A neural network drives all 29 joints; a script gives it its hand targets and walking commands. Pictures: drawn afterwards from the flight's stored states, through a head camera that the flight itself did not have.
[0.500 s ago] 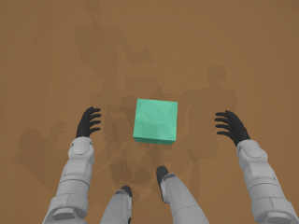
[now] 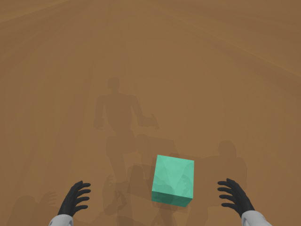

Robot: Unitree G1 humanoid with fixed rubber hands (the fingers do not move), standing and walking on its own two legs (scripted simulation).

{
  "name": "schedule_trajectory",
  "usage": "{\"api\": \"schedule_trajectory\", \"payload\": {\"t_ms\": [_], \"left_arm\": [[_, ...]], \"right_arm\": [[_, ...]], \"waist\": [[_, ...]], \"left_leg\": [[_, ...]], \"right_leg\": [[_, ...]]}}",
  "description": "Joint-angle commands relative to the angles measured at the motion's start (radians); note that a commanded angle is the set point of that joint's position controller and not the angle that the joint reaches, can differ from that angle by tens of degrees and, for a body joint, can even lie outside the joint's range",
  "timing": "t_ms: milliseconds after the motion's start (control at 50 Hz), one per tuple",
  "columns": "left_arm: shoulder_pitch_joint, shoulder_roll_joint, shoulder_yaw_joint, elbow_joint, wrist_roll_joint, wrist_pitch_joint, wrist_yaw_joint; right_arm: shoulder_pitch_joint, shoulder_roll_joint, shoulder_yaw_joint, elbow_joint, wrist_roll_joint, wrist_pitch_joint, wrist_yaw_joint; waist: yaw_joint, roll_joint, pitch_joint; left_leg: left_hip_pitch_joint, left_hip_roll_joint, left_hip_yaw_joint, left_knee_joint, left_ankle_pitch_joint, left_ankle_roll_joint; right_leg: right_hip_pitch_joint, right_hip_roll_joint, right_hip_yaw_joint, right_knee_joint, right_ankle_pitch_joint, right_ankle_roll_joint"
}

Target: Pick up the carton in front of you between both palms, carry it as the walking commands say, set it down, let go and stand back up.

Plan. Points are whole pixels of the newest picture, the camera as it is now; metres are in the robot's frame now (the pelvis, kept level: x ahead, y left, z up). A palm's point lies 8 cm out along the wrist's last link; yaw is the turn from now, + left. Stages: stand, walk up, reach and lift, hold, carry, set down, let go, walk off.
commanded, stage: let go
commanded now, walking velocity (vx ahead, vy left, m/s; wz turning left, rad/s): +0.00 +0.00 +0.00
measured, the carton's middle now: (171, 181) +0.40 -0.12 -0.65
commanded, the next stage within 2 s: stand in 0.38 s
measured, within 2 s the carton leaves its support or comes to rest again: neither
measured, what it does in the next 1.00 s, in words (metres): stands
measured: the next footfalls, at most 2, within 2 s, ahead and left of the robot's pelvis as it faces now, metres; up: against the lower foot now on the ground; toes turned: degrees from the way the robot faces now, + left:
none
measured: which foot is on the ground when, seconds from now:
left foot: down 0.00-1.00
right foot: down 0.00-1.00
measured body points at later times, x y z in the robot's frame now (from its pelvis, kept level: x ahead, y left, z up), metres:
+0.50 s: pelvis +0.00 -0.01 -0.01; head +0.01 -0.03 +0.44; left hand +0.15 +0.25 -0.09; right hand +0.16 -0.28 -0.09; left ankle -0.07 +0.10 -0.74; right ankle +0.02 -0.14 -0.74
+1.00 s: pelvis +0.01 -0.04 -0.01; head +0.02 -0.05 +0.44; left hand +0.13 +0.26 -0.10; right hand +0.15 -0.32 -0.11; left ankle -0.07 +0.10 -0.74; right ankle +0.02 -0.14 -0.74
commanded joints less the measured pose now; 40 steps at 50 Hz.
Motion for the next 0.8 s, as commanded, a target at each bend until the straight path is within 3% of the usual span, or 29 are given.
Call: {"api": "schedule_trajectory", "payload": {"t_ms": [0, 180, 200, 220, 280, 360, 380, 420, 460, 500, 620, 780], "left_arm": [[-0.025, 0.069, -0.001, -0.111, -0.018, 0.004, -0.012], [-0.016, 0.085, -0.001, -0.119, -0.018, 0.034, -0.016], [0.021, 0.078, 0.001, -0.049, -0.033, 0.007, 0.008], [0.016, 0.078, -0.001, -0.072, -0.026, 0.001, 0.019], [-0.008, 0.083, -0.006, -0.078, -0.029, -0.005, 0.027], [-0.001, 0.086, 0.001, -0.063, -0.024, 0.000, 0.023], [0.010, 0.234, 0.048, 0.103, 0.029, -0.008, 0.050], [-0.016, 0.230, 0.044, 0.124, 0.044, -0.020, 0.060], [-0.058, 0.216, 0.039, 0.139, 0.042, -0.034, 0.057], [-0.074, 0.218, 0.037, 0.160, 0.036, -0.046, 0.048], [-0.068, 0.248, 0.040, 0.216, 0.024, -0.060, 0.050], [-0.066, 0.279, 0.040, 0.276, 0.016, -0.060, 0.060]], "right_arm": [[-0.006, -0.113, -0.044, -0.081, -0.008, 0.004, -0.005], [-0.014, -0.110, -0.054, -0.083, -0.012, 0.029, 0.000], [-0.036, -0.151, -0.066, -0.120, -0.034, 0.078, -0.028], [-0.002, -0.143, -0.058, -0.103, -0.034, 0.089, -0.038], [-0.009, -0.126, -0.039, -0.109, -0.027, 0.097, -0.052], [-0.014, -0.118, -0.030, -0.112, -0.027, 0.106, -0.062], [-0.069, -0.233, -0.061, 0.001, -0.045, 0.045, -0.084], [-0.056, -0.198, -0.052, 0.010, -0.052, -0.005, -0.087], [-0.060, -0.208, -0.055, 0.036, -0.053, -0.032, -0.082], [-0.063, -0.218, -0.056, 0.057, -0.052, -0.045, -0.074], [-0.027, -0.242, -0.052, 0.115, -0.048, -0.061, -0.082], [-0.003, -0.261, -0.036, 0.177, -0.042, -0.066, -0.098]], "waist": [[-0.006, 0.017, -0.075], [0.005, 0.020, -0.080], [-0.006, 0.013, -0.124], [0.004, 0.040, -0.127], [0.000, 0.041, -0.134], [0.005, 0.019, -0.129], [0.029, 0.070, -0.085], [0.012, 0.025, -0.082], [0.011, -0.004, -0.051], [0.007, -0.016, -0.052], [0.001, -0.050, -0.106], [0.007, -0.049, -0.118]], "left_leg": [[-0.184, 0.032, 0.016, -0.121, 0.378, -0.064], [-0.139, 0.026, 0.018, -0.095, 0.487, -0.072], [-0.088, 0.034, 0.007, -0.053, 0.603, -0.078], [-0.075, 0.032, 0.004, -0.038, 0.648, -0.085], [-0.081, 0.031, 0.002, -0.030, 0.639, -0.082], [-0.130, 0.019, 0.018, -0.041, 0.527, -0.067], [-0.171, 0.044, 0.002, -0.011, 0.266, -0.074], [-0.141, 0.050, -0.028, -0.035, 0.042, -0.057], [-0.161, 0.060, -0.052, -0.041, -0.057, -0.037], [-0.154, 0.064, -0.061, -0.027, -0.028, -0.026], [-0.069, 0.058, -0.050, 0.031, 0.227, -0.033], [-0.057, 0.065, -0.053, 0.034, 0.295, -0.035]], "right_leg": [[0.293, 0.054, -0.059, 0.031, 0.252, -0.020], [0.295, 0.052, -0.051, 0.033, 0.286, -0.020], [0.245, 0.081, -0.058, 0.068, 0.267, -0.015], [0.224, 0.077, -0.055, 0.068, 0.264, -0.017], [0.186, 0.071, -0.046, 0.075, 0.280, -0.019], [0.207, 0.060, -0.039, 0.080, 0.306, -0.014], [0.116, -0.054, -0.020, 0.089, 0.210, 0.000], [0.034, -0.056, 0.005, 0.068, 0.022, -0.015], [-0.009, -0.051, 0.015, 0.056, -0.103, -0.025], [-0.020, -0.050, 0.019, 0.063, -0.084, -0.033], [0.019, -0.081, 0.042, 0.079, 0.149, -0.057], [0.088, -0.095, 0.052, 0.078, 0.245, -0.065]]}}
